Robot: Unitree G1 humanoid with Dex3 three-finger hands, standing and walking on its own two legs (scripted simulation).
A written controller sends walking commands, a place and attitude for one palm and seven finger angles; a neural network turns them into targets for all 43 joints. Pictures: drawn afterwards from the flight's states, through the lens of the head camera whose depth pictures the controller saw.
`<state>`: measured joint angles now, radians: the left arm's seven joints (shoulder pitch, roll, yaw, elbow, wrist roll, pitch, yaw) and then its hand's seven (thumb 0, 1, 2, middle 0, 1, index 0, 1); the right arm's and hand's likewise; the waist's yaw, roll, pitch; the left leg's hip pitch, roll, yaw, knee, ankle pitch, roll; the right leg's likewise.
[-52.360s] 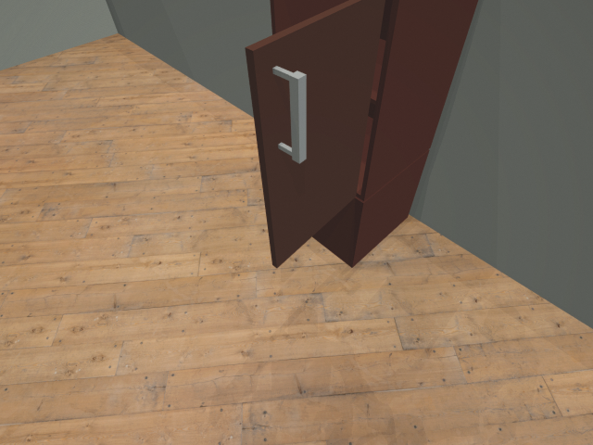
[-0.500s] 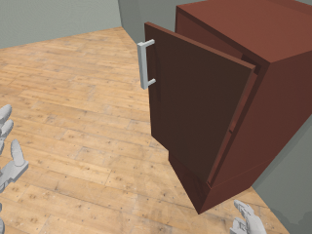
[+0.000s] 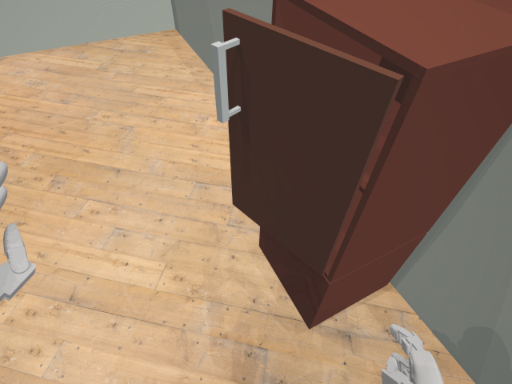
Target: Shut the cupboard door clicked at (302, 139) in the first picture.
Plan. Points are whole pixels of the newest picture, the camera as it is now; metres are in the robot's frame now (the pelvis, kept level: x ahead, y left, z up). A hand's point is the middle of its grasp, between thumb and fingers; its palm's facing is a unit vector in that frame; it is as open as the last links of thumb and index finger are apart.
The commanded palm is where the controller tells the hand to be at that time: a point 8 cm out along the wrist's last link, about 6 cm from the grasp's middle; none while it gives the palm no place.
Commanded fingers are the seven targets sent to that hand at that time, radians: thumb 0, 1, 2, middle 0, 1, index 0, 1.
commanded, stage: step back with the hand held close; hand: left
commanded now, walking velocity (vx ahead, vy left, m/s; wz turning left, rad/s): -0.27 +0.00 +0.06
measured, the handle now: (228, 82) +0.66 +0.11 +0.14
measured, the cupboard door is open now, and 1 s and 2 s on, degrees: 18 18 18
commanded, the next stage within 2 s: stop stepping back and stand still in 0.58 s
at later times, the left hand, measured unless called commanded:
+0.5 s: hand out of the picture +0.14 +0.26 +0.17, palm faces +0.32 -0.87 -0.36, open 7.5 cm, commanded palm +0.05 +0.31 +0.19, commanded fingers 0.00 0.90 0.90 -0.20 -0.30 -0.20 -0.30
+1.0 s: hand out of the picture -0.08 +0.28 +0.17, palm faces +0.56 -0.80 -0.21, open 7.5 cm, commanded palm -0.16 +0.32 +0.19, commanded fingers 0.00 0.90 0.90 -0.20 -0.30 -0.20 -0.30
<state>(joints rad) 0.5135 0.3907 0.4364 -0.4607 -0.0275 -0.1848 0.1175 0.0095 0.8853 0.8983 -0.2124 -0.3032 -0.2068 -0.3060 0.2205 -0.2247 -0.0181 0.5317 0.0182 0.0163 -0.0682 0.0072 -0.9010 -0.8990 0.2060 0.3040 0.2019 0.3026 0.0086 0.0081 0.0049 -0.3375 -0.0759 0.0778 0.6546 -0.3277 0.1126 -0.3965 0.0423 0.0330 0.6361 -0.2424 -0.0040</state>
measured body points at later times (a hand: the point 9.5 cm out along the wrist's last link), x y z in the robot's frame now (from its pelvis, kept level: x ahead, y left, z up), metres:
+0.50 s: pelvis -0.10 +0.01 +0.02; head -0.04 +0.07 +0.46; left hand +0.11 +0.31 +0.19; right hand +0.11 -0.20 -0.04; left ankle +0.02 +0.05 -0.72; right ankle -0.25 -0.15 -0.66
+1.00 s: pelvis -0.29 +0.01 +0.02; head -0.33 +0.03 +0.47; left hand -0.12 +0.32 +0.18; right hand -0.18 -0.26 -0.08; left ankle -0.33 +0.16 -0.70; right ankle -0.31 -0.09 -0.72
